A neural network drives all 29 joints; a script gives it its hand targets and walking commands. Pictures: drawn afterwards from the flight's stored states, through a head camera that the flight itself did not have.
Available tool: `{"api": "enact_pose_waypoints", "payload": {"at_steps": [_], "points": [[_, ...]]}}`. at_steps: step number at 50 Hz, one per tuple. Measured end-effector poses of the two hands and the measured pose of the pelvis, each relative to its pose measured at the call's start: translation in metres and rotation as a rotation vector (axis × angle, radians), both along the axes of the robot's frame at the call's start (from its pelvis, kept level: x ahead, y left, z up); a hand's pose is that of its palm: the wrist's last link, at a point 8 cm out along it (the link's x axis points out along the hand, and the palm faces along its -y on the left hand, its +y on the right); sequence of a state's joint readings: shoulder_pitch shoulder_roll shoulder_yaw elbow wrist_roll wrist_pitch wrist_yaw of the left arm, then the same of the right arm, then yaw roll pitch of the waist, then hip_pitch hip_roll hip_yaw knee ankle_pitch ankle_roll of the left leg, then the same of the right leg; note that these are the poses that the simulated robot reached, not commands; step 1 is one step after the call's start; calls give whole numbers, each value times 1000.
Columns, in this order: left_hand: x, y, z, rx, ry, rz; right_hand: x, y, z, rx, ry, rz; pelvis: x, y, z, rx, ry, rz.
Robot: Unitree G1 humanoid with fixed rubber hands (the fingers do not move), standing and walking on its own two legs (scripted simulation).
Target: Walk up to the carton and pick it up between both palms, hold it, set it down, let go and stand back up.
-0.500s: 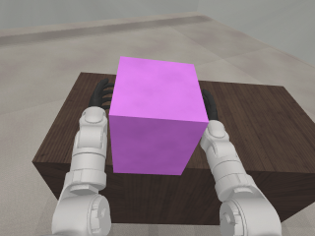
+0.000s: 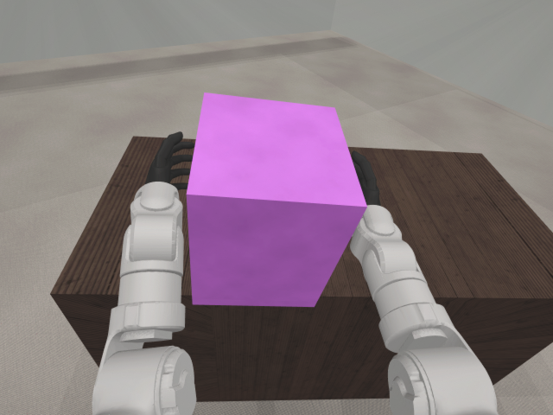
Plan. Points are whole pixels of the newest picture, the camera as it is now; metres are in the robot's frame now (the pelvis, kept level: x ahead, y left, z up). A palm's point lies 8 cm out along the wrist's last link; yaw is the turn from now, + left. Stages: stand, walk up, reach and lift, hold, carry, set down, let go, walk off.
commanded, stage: reach and lift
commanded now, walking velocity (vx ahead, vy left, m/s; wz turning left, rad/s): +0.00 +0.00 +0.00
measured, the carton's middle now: (263, 207) +0.40 +0.01 +0.12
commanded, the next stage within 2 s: hold in 0.88 s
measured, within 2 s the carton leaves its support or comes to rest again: neither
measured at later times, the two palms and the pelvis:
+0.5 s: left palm (166, 180) +0.38 +0.15 +0.18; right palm (370, 197) +0.38 -0.14 +0.17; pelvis +0.01 -0.01 +0.00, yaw +0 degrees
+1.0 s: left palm (159, 174) +0.37 +0.15 +0.20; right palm (372, 189) +0.37 -0.14 +0.19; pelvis +0.00 -0.01 +0.00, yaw +0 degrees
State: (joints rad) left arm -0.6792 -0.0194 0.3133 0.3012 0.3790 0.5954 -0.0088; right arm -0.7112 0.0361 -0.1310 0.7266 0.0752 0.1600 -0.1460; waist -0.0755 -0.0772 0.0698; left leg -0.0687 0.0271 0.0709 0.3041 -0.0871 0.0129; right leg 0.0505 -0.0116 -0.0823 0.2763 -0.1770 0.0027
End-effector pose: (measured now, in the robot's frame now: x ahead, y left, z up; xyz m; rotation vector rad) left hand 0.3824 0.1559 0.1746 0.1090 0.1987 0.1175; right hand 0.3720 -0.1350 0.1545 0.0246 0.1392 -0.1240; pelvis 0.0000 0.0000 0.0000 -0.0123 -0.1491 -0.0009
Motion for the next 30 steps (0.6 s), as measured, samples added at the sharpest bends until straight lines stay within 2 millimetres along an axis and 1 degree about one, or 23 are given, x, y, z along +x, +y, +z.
{"api": "enact_pose_waypoints", "payload": {"at_steps": [15, 30], "points": [[4, -7, 7, -3, -10, 1, 5, -8, 8, -8, -15, -2, 5, -4, 0, 2, -6, 1], [0, -7, 12, -3, -15, 2, 3, -8, 13, 7, -27, 1, 6, -7, 0, 2, -17, 10]]}}
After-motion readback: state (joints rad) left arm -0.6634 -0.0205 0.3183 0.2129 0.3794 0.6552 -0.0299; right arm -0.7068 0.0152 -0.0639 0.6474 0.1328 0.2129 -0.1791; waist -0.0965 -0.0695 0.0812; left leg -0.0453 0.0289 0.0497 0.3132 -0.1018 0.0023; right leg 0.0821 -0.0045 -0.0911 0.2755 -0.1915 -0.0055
